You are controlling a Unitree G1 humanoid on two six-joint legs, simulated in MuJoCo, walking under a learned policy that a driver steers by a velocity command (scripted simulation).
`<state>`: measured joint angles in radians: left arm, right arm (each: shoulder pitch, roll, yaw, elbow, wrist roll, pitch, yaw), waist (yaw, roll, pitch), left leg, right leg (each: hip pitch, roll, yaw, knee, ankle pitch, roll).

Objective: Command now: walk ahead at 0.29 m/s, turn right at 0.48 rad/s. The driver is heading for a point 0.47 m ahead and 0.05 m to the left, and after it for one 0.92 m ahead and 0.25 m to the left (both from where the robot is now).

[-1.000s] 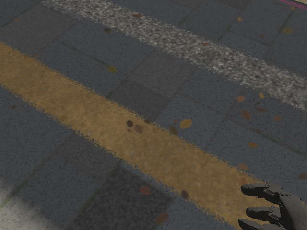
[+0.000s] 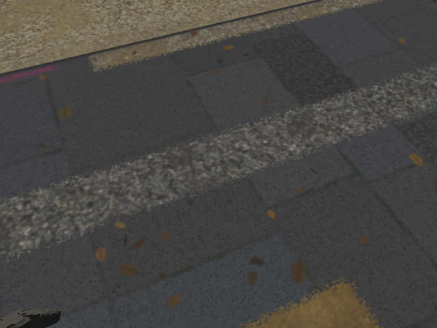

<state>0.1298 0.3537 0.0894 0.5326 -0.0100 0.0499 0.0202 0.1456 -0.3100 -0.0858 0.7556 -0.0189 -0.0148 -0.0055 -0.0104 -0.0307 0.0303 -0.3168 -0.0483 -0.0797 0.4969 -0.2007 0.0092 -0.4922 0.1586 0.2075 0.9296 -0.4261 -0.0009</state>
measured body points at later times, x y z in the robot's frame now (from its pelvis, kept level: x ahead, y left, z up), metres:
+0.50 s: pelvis +0.16 -0.05 +0.01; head +0.17 -0.06 +0.46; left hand +0.23 +0.22 -0.10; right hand +0.27 -0.33 -0.10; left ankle +0.22 +0.08 -0.67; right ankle +0.07 -0.14 -0.73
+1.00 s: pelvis +0.57 +0.00 +0.00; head +0.60 +0.00 +0.45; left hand +0.73 +0.27 -0.07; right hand +0.61 -0.29 -0.12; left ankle +0.50 +0.04 -0.73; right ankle +0.73 -0.16 -0.67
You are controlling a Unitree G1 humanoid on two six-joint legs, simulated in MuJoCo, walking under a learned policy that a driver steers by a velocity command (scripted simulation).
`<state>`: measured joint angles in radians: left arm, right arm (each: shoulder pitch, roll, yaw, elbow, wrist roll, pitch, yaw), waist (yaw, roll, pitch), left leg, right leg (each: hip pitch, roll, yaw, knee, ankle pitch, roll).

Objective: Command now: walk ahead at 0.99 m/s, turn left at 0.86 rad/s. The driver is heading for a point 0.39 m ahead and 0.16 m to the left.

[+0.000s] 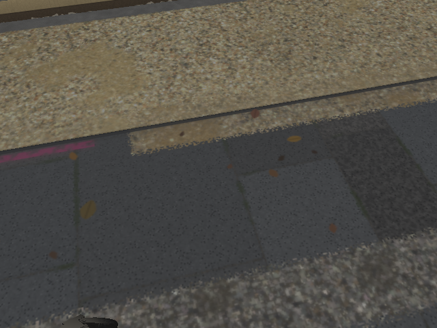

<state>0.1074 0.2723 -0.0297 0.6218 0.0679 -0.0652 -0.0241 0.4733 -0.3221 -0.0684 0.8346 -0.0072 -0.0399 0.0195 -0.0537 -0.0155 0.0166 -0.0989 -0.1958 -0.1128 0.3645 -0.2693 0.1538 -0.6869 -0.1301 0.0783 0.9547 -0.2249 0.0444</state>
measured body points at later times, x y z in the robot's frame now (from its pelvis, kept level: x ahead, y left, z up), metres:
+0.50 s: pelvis +0.44 -0.01 -0.01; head +0.48 +0.02 +0.44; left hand +0.29 +0.27 -0.12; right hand +0.78 -0.11 -0.06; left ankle +0.58 +0.15 -0.70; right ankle +0.36 -0.17 -0.74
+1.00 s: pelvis +0.62 +0.04 -0.01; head +0.64 +0.04 +0.44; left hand +0.65 +0.34 -0.11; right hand +0.85 -0.14 -0.12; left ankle +0.61 +0.15 -0.74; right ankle +0.72 -0.07 -0.74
